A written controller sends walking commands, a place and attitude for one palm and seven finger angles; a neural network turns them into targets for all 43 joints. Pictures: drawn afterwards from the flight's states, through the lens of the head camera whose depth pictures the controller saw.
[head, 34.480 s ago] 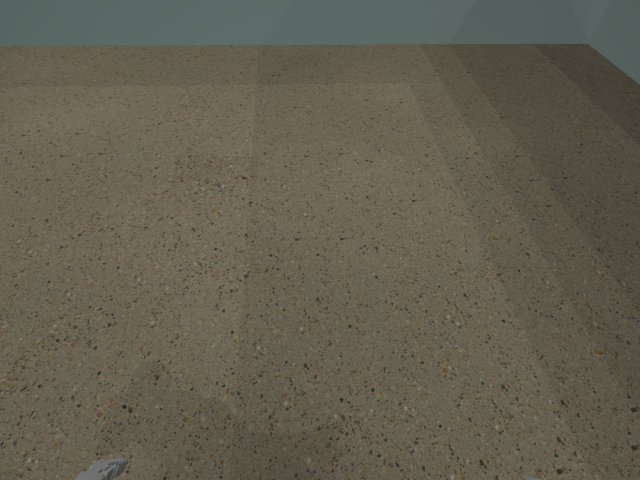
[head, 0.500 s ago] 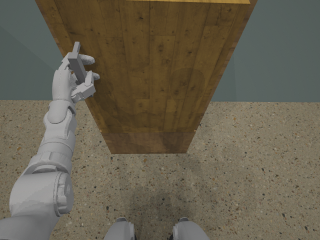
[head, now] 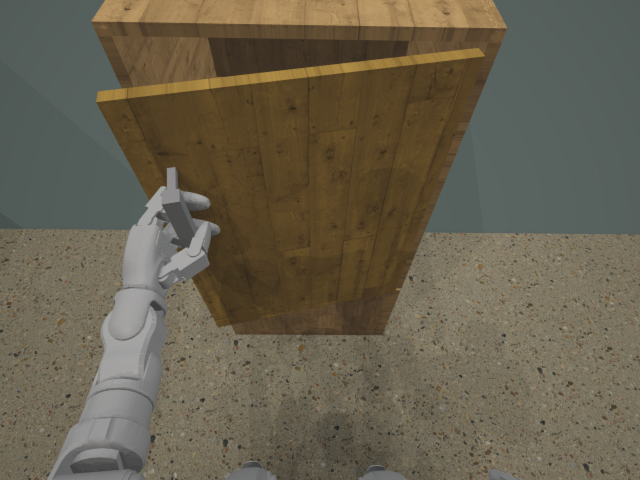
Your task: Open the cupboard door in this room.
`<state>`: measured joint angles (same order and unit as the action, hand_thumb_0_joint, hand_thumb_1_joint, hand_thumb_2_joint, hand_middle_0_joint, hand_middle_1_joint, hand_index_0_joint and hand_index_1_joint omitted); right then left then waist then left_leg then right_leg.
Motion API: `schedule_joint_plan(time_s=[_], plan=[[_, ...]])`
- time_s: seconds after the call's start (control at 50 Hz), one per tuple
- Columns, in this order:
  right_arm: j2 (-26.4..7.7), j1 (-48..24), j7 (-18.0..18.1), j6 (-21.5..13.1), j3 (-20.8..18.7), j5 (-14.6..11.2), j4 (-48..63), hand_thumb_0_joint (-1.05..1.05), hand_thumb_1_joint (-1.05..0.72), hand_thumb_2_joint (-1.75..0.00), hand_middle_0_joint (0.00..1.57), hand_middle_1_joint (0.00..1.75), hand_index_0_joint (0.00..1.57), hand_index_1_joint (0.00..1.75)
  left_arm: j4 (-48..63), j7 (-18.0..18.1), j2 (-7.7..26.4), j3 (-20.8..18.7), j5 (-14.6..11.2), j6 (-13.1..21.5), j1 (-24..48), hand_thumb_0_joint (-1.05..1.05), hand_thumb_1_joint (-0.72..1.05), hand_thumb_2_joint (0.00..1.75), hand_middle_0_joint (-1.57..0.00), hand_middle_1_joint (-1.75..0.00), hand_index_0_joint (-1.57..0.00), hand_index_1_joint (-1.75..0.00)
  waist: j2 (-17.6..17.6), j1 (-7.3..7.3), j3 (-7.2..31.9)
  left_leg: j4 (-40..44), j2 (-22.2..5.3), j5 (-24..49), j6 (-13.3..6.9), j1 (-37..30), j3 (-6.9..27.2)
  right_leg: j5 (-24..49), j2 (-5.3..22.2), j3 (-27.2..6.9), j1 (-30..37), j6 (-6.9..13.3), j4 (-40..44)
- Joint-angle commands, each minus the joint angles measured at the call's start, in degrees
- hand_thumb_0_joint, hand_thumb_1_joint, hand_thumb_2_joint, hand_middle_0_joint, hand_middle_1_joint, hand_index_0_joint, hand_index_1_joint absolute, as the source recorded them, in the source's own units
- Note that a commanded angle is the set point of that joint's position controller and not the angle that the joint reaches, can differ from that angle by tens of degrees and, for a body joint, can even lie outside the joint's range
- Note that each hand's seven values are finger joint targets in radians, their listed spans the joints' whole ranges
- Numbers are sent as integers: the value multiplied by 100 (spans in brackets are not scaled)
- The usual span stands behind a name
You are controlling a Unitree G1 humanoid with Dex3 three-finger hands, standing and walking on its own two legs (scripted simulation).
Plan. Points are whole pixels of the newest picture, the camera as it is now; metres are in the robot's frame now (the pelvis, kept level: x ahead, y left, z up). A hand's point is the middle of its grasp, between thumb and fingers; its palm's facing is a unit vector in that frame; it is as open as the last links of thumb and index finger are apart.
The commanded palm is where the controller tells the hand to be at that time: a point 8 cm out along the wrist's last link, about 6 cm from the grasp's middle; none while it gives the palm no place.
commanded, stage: pull the door open along its arc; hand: left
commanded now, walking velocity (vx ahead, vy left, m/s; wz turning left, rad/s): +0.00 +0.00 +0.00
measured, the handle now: (187, 220) +0.44 +0.17 +0.05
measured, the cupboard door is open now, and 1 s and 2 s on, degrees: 13 40 41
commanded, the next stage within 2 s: open thumb and fingers to let go in 0.56 s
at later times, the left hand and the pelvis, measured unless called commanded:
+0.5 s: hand (267, 353) +0.25 +0.06 +0.06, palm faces +0.34 -0.94 -0.02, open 5.8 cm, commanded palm +0.19 +0.08 +0.06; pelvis -0.01 -0.03 +0.00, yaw +4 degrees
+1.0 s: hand (274, 365) +0.24 +0.05 +0.06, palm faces +0.38 -0.92 -0.01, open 8.7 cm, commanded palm +0.19 +0.09 +0.06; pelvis +0.00 -0.05 +0.00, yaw +5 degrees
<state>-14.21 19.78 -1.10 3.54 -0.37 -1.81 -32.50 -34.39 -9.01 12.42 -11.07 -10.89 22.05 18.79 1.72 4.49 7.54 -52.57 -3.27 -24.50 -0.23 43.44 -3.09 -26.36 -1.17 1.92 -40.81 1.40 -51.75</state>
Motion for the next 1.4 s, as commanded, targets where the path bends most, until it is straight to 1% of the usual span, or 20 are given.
schedule_joint_plan(time_s=[0.0,0.04,0.08,0.1,0.16,0.22,0.3,0.34,0.36,0.46,0.54,0.6,0.64,0.7,0.82,0.98,1.04,1.08,1.26,1.38], plan=[[-552,-180,-1,-388,-271,96,686,0,-90,-90,20,30,20,30,2021,1364,75,-114,-72,296,591,0,90,90,-40,-135,-40,-135,-100,-456,1730,446,306,2162,-59,-1339,200,2535,-114,142,1007,-61,471],[-493,-316,-79,-440,-281,212,714,0,-90,-90,20,30,20,30,2546,2046,-300,208,282,293,119,0,90,90,-40,-135,-40,-135,-111,-494,1903,415,295,2283,-42,-1438,188,2614,-72,147,1041,-60,370],[-439,-434,-166,-458,-280,308,787,0,-90,-90,20,30,20,30,3014,2559,-686,681,686,248,-416,0,90,90,-40,-135,-40,-135,87,-523,1896,378,289,2415,-25,-1563,191,2653,-42,155,1008,-32,304],[-445,-423,-176,-440,-287,342,793,0,-90,-90,20,30,20,30,3067,2752,-817,919,895,194,-582,0,90,90,-40,-135,-40,-135,-256,-433,1809,375,273,2371,-41,-1521,239,2645,-50,170,1033,-38,325],[-378,-686,-170,-426,-282,404,885,0,-90,-90,20,30,20,30,3591,3295,-1430,1616,1258,57,-565,0,90,90,-40,-135,-40,-135,-183,-342,1665,403,290,1919,-37,-1519,257,2298,4,151,944,-23,385],[-315,-910,-109,-431,-254,449,982,0,-90,-90,20,30,20,30,3733,3809,-1841,1973,1438,-182,-1016,0,90,90,-40,-135,-40,-135,-548,-330,1407,432,308,1521,-54,-1412,290,1955,26,144,954,-28,554],[-207,-1050,-46,-454,-189,481,1056,0,-90,-90,20,30,20,30,4041,3976,-2206,2630,1833,-379,-1509,0,90,90,-40,-135,-40,-135,-461,-275,1229,441,316,1365,-64,-1427,319,1822,65,113,956,8,654],[-150,-1122,-34,-494,-168,483,1108,0,-90,-90,20,30,20,30,4265,3963,-2349,2887,1915,-420,-1751,0,90,90,-40,-135,-40,-135,-476,-262,1231,419,325,1360,-78,-1466,338,1867,91,101,989,13,672],[-119,-1166,-43,-523,-140,471,1152,0,-90,-90,20,30,20,30,4406,3929,-2514,3092,1908,-436,-1967,0,90,90,-40,-135,-40,-135,-393,-272,1229,411,343,1380,-85,-1482,338,1915,97,100,1034,18,676],[-53,-1330,-72,-664,-52,412,1329,0,-90,-90,20,30,20,30,4991,3750,-2606,3330,1685,-548,-3178,0,90,90,-40,-135,-40,-135,-472,-340,991,405,386,1223,-72,-1411,364,2000,154,42,1216,-29,826],[-25,-1412,-81,-691,7,404,1427,0,-90,-90,20,30,20,30,5309,3673,-2384,3096,1556,-636,-4111,0,90,90,-40,-135,-40,-135,-442,-486,874,404,435,1136,-45,-1316,338,2054,185,-18,1353,-56,897],[-30,-1441,-27,-724,32,435,1366,0,-90,-90,20,30,20,30,5185,3743,-2245,2871,1510,-651,-3676,0,90,90,-40,-135,-40,-135,-530,-435,565,290,488,869,-40,-1159,360,1680,262,-227,1153,-119,1111],[-54,-1440,31,-748,33,489,1205,0,-90,-90,20,30,20,30,5002,3877,-2079,2633,1522,-574,-2789,0,90,90,-40,-135,-40,-135,-666,-314,497,157,494,733,-41,-1031,407,1433,326,-371,906,-167,1136],[-45,-1387,74,-780,-2,509,1187,0,-90,-90,20,30,20,30,4791,3857,-1992,2475,1509,-500,-3036,0,69,81,-38,-133,-38,-133,-848,-446,695,145,513,762,-32,-918,430,1513,397,-554,1122,-195,1193],[-96,-1242,89,-778,-61,478,1199,0,-90,-90,20,30,20,30,4877,3648,-2033,2681,1564,-382,-3168,0,27,63,-35,-128,-35,-128,-764,-374,949,140,486,1010,-54,-935,410,2401,459,-571,1308,-246,978],[-122,-1148,118,-779,-81,473,1211,0,-90,-90,20,30,20,30,5048,3555,-1866,2542,1505,-234,-3247,0,-29,39,-32,-122,-32,-122,-766,-398,1118,85,489,999,-51,-821,427,2478,482,-602,1367,-261,872],[-121,-1137,103,-799,-87,456,1253,0,-90,-90,20,30,20,30,5055,3545,-2011,2699,1535,-215,-3391,0,-50,30,-30,-120,-30,-120,-742,-397,1109,108,480,1065,-65,-887,426,2545,432,-454,1299,-231,769],[-131,-1138,101,-826,-82,449,1288,0,-90,-90,20,30,20,30,5121,3546,-2073,2781,1518,-208,-3423,0,-50,30,-30,-120,-30,-120,-797,-378,1080,94,486,1049,-77,-906,418,2516,418,-417,1246,-239,775],[-151,-1188,94,-898,-66,439,1333,0,-90,-90,20,30,20,30,5162,3658,-2242,3035,1600,-253,-3161,0,-50,30,-22,-75,-22,-75,-631,-320,1014,70,468,952,-101,-1033,425,1863,295,-197,877,-145,708],[-129,-1239,64,-904,-39,426,1366,0,-90,-90,20,30,20,30,5150,3796,-2337,3082,1625,-407,-2996,0,-50,30,-18,-45,-18,-45,-491,-361,1004,128,469,925,-91,-1112,426,1555,215,-67,812,-79,691]])
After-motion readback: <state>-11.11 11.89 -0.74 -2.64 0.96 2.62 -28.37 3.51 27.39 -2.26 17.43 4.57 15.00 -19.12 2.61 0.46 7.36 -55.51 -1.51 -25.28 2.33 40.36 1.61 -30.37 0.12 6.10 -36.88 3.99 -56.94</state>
